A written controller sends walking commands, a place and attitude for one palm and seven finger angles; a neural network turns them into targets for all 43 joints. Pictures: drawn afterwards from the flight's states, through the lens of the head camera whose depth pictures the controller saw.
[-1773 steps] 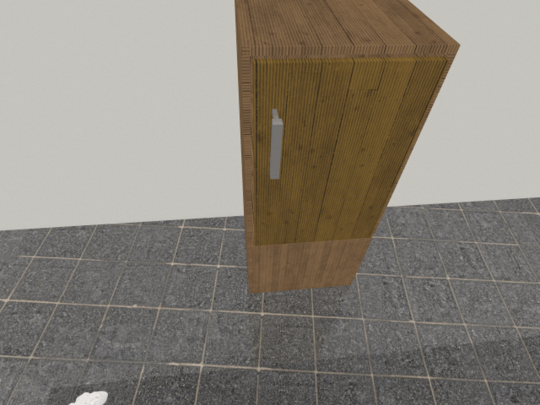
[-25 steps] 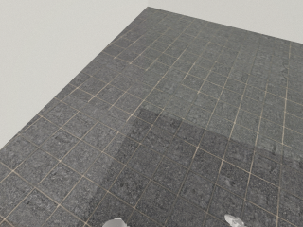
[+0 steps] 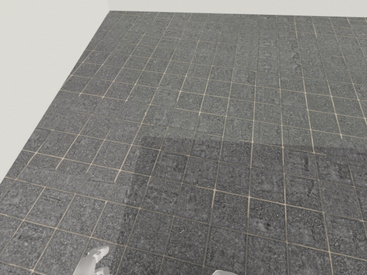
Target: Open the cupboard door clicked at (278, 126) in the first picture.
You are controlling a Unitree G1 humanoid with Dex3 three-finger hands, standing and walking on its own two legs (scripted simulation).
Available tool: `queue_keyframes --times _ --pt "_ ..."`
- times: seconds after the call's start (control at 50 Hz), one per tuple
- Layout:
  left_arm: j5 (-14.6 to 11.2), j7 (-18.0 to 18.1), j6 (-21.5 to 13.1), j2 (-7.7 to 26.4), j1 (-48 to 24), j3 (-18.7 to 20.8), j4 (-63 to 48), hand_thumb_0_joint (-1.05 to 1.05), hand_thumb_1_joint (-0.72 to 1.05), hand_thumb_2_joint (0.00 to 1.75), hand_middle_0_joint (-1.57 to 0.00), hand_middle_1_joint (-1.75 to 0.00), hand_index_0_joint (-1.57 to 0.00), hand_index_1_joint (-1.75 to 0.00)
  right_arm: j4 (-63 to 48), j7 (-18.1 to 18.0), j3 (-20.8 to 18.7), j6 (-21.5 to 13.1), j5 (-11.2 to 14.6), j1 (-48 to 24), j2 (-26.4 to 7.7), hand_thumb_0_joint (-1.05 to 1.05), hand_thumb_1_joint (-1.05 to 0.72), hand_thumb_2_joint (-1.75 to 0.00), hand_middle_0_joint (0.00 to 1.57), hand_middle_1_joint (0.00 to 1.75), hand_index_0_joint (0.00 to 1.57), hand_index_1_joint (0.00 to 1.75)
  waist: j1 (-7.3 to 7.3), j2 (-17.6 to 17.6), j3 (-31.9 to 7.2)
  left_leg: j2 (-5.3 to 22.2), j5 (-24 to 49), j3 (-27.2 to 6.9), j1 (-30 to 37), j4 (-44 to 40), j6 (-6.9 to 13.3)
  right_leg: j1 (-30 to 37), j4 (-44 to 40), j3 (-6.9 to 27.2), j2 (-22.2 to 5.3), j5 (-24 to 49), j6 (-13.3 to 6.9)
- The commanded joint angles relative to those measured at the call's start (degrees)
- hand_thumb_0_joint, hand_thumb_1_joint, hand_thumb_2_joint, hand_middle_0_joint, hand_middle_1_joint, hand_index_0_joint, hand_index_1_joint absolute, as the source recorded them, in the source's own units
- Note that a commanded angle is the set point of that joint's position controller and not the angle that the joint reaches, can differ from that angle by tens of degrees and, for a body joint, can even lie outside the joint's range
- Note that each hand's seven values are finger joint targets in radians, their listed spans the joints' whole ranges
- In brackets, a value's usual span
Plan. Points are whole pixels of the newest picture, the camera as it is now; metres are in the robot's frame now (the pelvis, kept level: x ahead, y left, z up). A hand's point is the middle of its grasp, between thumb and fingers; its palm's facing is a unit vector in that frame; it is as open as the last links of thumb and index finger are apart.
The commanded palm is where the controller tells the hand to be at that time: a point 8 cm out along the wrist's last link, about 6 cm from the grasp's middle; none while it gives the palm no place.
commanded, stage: walk to a spot facing it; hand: left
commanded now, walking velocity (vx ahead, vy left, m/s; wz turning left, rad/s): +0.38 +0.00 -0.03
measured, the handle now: out of the picture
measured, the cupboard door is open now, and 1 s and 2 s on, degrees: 47 47 47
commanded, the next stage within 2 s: turn to face it in 0.38 s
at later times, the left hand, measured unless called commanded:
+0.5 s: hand (109, 248) +0.21 +0.21 -0.17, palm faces +0.04 -0.99 -0.16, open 7.4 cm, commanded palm none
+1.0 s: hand (124, 178) +0.41 +0.19 -0.16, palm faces +0.27 -0.94 -0.19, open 7.3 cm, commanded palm none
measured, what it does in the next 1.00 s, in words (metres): walks ahead: left foot, then right foot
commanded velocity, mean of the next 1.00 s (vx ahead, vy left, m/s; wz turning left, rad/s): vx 0.14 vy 0.00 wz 0.30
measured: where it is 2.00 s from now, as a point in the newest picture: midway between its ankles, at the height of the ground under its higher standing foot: (196, 216)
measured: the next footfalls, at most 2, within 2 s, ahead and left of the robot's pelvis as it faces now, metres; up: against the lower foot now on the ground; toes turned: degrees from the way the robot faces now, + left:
left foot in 0.36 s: +0.32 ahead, +0.14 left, +0.00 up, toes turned +7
right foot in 0.70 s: +0.40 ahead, -0.13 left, +0.00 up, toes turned -4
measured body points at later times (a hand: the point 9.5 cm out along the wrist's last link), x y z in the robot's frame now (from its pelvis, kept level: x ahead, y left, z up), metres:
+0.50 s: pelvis +0.23 +0.03 +0.00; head +0.25 +0.04 +0.45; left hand +0.21 +0.26 -0.16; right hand +0.31 -0.21 -0.14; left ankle +0.28 +0.13 -0.73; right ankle +0.15 -0.08 -0.64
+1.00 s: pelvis +0.36 -0.01 +0.00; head +0.40 +0.01 +0.45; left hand +0.39 +0.24 -0.15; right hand +0.47 -0.24 -0.14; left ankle +0.37 +0.12 -0.72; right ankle +0.36 -0.12 -0.73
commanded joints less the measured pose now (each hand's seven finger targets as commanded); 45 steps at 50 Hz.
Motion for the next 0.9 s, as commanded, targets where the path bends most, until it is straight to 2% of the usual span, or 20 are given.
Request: queue_keyframes --times 0.0,0.06,0.12,0.22,0.26,0.3,0.32,0.34,0.36,0.38,0.42,0.5,0.56,0.62,0.64,0.66,0.68,0.7,0.78,0.88 --pt "-0.28 2.03 -0.34 7.36 12.17 1.37 2.07 0.00 0.90 0.90 -0.20 -0.30 -0.20 -0.30 -6.74 -0.43 -1.34 -2.25 0.05 -5.97 -3.97 0.00 -0.90 -0.90 0.20 0.30 0.20 0.30 4.48 -5.80 -4.98 2.88 6.04 -5.12 -19.65 6.45 -0.53 18.19 -20.73 17.59 -17.14 20.44 -8.04" --pt "0.18 1.68 -1.26 5.66 10.97 0.80 2.95 0.00 0.90 0.90 -0.20 -0.30 -0.20 -0.30 -5.12 0.11 -1.19 -0.98 -0.30 -3.43 -1.59 0.00 -0.90 -0.90 0.20 0.30 0.20 0.30 1.75 -5.67 -3.29 1.59 10.01 -2.98 -14.90 -1.91 -1.15 12.11 -23.50 11.29 -13.84 17.69 -7.20" --pt "0.39 1.46 -1.78 5.14 12.33 1.00 3.92 0.00 0.90 0.90 -0.20 -0.30 -0.20 -0.30 -6.93 0.85 -1.62 -1.06 -0.30 -7.65 -1.19 0.00 -0.90 -0.90 0.20 0.30 0.20 0.30 2.04 -5.45 -1.14 1.18 14.90 -2.78 -15.83 -9.53 -1.10 11.98 -25.37 10.89 -13.15 11.67 -7.28" --pt "0.42 1.43 -1.95 6.98 14.91 0.69 5.97 0.00 0.90 0.90 -0.20 -0.30 -0.20 -0.30 -10.25 1.63 -1.66 -2.09 -0.03 -16.85 -2.77 0.00 -0.90 -0.90 0.20 0.30 0.20 0.30 3.97 -5.95 1.08 -0.41 16.51 -2.07 -14.07 -21.23 0.26 16.03 -23.47 11.29 -14.56 14.65 -6.25" --pt "0.30 1.51 -1.85 7.76 14.79 0.79 6.41 0.00 0.90 0.90 -0.20 -0.30 -0.20 -0.30 -9.89 1.44 -1.72 -2.49 -0.15 -16.06 -3.74 0.00 -0.90 -0.90 0.20 0.30 0.20 0.30 2.65 -5.01 1.01 -2.32 16.59 -0.33 -9.95 -25.56 1.03 17.22 -20.17 9.65 -14.19 20.69 -5.25" --pt "0.00 1.55 -1.54 7.44 14.25 0.71 6.28 0.00 0.90 0.90 -0.20 -0.30 -0.20 -0.30 -6.72 0.68 -2.36 -2.95 -0.59 -7.27 -6.31 0.00 -0.90 -0.90 0.20 0.30 0.20 0.30 -1.61 -1.24 -2.63 -4.85 19.24 0.53 5.93 -30.74 2.41 11.93 -6.81 5.33 -10.39 28.35 -2.86" --pt "-0.11 1.38 -1.31 5.93 15.23 0.53 5.68 0.00 0.90 0.90 -0.20 -0.30 -0.20 -0.30 -4.69 0.14 -3.38 -3.21 -1.12 0.83 -10.95 0.00 -0.90 -0.90 0.20 0.30 0.20 0.30 -4.18 6.80 -8.27 2.94 20.41 -10.52 18.56 -32.51 5.97 2.90 6.91 2.75 -5.60 19.12 -0.07" --pt "-0.74 0.95 -1.36 3.38 18.10 -0.19 4.74 0.00 0.90 0.90 -0.20 -0.30 -0.20 -0.30 -3.53 -0.49 -4.51 -3.27 -1.71 7.42 -16.51 0.00 -0.90 -0.90 0.20 0.30 0.20 0.30 -4.79 18.67 -14.72 17.79 23.63 -30.04 29.18 -38.00 13.13 -8.82 26.82 -1.42 1.84 -11.50 2.28" --pt "-0.30 1.21 -1.33 4.72 13.69 -0.20 2.88 0.00 0.90 0.90 -0.20 -0.30 -0.20 -0.30 -3.73 -1.02 -4.19 -2.46 -1.19 7.80 -16.26 0.00 -0.90 -0.90 0.20 0.30 0.20 0.30 -5.15 13.40 -13.86 21.06 24.24 -34.37 26.72 -41.89 16.12 -12.73 36.89 5.06 1.09 -17.39 1.49" --pt "0.12 1.33 -1.17 4.41 11.68 0.03 2.16 0.00 0.90 0.90 -0.20 -0.30 -0.20 -0.30 -4.77 -0.79 -3.84 -2.26 -1.01 3.27 -14.96 0.00 -0.90 -0.90 0.20 0.30 0.20 0.30 -3.23 7.14 -8.77 20.02 14.73 -29.79 17.33 -43.81 15.76 -14.13 39.81 6.14 -1.09 -15.76 1.23" --pt "0.56 0.66 -0.32 3.46 9.47 0.16 2.65 0.00 0.90 0.90 -0.20 -0.30 -0.20 -0.30 -6.83 -1.08 -2.53 -2.96 -0.82 -4.52 -9.54 0.00 -0.90 -0.90 0.20 0.30 0.20 0.30 0.12 6.72 -0.65 16.31 10.89 -22.70 4.85 -47.37 11.61 -15.13 39.16 7.78 -5.00 -7.37 2.33" --pt "0.59 0.26 1.70 -0.02 13.01 -0.45 3.72 0.00 0.90 0.90 -0.20 -0.30 -0.20 -0.30 -6.25 -1.49 -1.27 -3.65 -0.38 -6.69 -7.38 0.00 -0.90 -0.90 0.20 0.30 0.20 0.30 3.89 6.31 -2.93 9.06 29.27 -7.56 -0.72 -46.48 9.20 -4.42 20.90 4.36 -5.46 -2.49 4.36" --pt "0.60 0.56 1.74 -0.28 12.38 -0.86 3.41 0.00 0.90 0.90 -0.20 -0.30 -0.20 -0.30 -6.03 -1.50 -1.56 -2.91 -0.22 -7.40 -7.55 0.00 -0.90 -0.90 0.20 0.30 0.20 0.30 4.03 6.50 -4.68 6.72 28.35 -6.99 -3.39 -43.43 10.11 4.16 7.18 0.95 -3.09 0.59 5.39" --pt "0.58 0.95 1.57 2.25 13.42 0.05 3.53 0.00 0.90 0.90 -0.20 -0.30 -0.20 -0.30 -6.29 -1.20 -2.05 -1.41 0.21 -8.82 -8.54 0.00 -0.90 -0.90 0.20 0.30 0.20 0.30 5.59 3.10 -4.58 4.13 19.26 -8.78 -8.36 -38.16 7.43 13.01 -2.68 -0.74 -0.99 6.48 5.95" --pt "0.57 1.24 1.48 4.50 14.48 0.70 3.48 0.00 0.90 0.90 -0.20 -0.30 -0.20 -0.30 -6.62 -1.01 -1.90 -1.01 0.34 -9.75 -7.96 0.00 -0.90 -0.90 0.20 0.30 0.20 0.30 6.64 0.91 -4.44 1.53 13.21 -7.59 -11.33 -35.18 5.25 16.47 -6.81 2.11 -3.45 6.50 5.77" --pt "0.91 1.73 1.23 8.58 15.33 1.51 3.29 0.00 0.90 0.90 -0.20 -0.30 -0.20 -0.30 -7.42 -0.66 -1.55 -0.55 0.55 -9.59 -5.57 0.00 -0.90 -0.90 0.20 0.30 0.20 0.30 7.39 -8.36 -4.21 -3.90 3.59 -2.97 -17.25 -26.92 2.17 19.71 -12.95 12.20 -12.74 3.92 3.11" --pt "0.85 2.08 1.48 13.57 17.12 2.64 2.78 0.00 0.90 0.90 -0.20 -0.30 -0.20 -0.30 -8.32 -0.35 -1.68 0.17 0.38 -9.01 -4.26 0.00 -0.90 -0.90 0.20 0.30 0.20 0.30 8.32 -18.57 -5.84 -7.19 -6.79 0.68 -18.62 -12.68 0.20 18.44 -21.22 23.85 -24.95 0.57 -2.85" --pt "0.61 2.42 1.94 14.14 16.68 2.52 1.86 0.00 0.90 0.90 -0.20 -0.30 -0.20 -0.30 -8.85 -0.21 -2.14 0.68 0.39 -10.30 -5.31 0.00 -0.90 -0.90 0.20 0.30 0.20 0.30 8.86 -15.87 -6.07 -5.52 -9.46 -2.85 -17.29 -0.64 0.61 14.35 -24.12 26.02 -28.06 -3.83 -6.66" --pt "0.64 3.26 2.01 7.84 7.21 1.48 -0.66 0.00 0.90 0.90 -0.20 -0.30 -0.20 -0.30 -7.57 0.15 -2.05 1.68 0.52 -9.22 -3.83 0.00 -0.90 -0.90 0.20 0.30 0.20 0.30 3.75 -12.95 -5.69 -1.84 -0.35 -4.30 -16.78 4.07 -0.93 12.89 -18.21 6.92 -20.93 18.11 -3.38" --pt "0.90 3.12 1.98 9.51 8.42 2.27 -0.71 0.00 0.90 0.90 -0.20 -0.30 -0.20 -0.30 -9.20 0.77 -1.22 1.64 0.47 -11.64 -1.84 0.00 -0.90 -0.90 0.20 0.30 0.20 0.30 4.46 -10.00 -5.76 -4.01 3.29 1.20 -11.80 -15.20 -1.57 16.88 -10.92 -1.49 -19.74 32.78 -1.78"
